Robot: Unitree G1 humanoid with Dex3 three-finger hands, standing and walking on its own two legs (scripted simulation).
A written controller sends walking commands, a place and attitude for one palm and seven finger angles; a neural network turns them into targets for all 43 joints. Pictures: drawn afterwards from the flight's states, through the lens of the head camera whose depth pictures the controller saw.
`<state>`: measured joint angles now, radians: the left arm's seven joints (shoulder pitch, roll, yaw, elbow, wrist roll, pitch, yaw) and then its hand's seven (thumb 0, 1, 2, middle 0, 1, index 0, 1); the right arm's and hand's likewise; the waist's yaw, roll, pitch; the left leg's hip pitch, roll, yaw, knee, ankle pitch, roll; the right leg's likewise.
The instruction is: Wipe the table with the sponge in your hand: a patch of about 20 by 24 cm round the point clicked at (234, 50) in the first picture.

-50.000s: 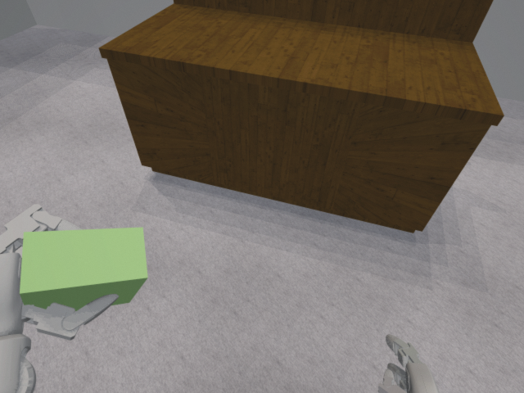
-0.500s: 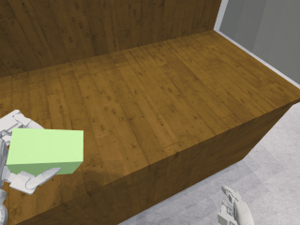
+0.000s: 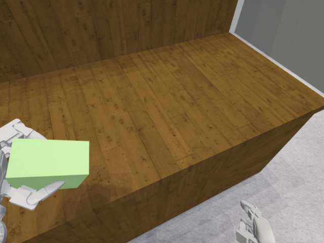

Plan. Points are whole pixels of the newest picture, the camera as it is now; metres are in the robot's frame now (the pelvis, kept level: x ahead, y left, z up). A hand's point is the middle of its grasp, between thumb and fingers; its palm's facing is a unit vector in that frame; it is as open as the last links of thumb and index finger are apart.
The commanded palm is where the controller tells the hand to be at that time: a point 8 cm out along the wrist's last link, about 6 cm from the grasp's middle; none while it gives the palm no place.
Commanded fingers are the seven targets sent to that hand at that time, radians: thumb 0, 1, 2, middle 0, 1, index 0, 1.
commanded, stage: shuffle to correct the standing spot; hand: left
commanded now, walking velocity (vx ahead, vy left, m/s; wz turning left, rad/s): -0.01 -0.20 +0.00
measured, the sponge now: (61, 167) +0.23 +0.21 +0.14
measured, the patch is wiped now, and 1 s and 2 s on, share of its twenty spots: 0.00 0.00 0.00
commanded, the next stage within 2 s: come to a stop and stand still in 0.60 s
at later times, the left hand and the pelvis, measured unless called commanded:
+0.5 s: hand (31, 165) +0.22 +0.24 +0.16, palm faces +0.30 -0.86 -0.41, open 9.8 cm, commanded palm +0.16 +0.29 +0.18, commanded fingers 0.00 0.10 1.30 -1.20 -1.60 -1.20 -1.60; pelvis +0.00 +0.01 +0.00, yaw +0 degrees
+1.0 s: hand (29, 173) +0.20 +0.24 +0.16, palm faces +0.27 -0.87 -0.42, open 9.8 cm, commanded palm +0.14 +0.30 +0.18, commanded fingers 0.00 0.10 1.30 -1.20 -1.60 -1.20 -1.60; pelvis -0.02 +0.02 +0.00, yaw -1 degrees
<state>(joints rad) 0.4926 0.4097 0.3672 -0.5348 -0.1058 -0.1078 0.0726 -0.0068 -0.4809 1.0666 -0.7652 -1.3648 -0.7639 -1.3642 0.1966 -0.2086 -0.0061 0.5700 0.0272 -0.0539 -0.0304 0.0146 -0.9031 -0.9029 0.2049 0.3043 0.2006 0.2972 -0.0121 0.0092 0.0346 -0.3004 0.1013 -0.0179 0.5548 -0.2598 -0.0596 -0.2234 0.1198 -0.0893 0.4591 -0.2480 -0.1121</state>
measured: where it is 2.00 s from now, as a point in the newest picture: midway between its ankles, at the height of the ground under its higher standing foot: outside the picture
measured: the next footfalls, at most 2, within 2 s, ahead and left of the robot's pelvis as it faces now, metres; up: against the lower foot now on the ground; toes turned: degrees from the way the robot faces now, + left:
left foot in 1.10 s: +0.04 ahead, +0.14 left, +0.00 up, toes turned -3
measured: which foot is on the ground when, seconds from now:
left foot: down 0.00-0.96, up 0.98-1.00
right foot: down 0.00-1.00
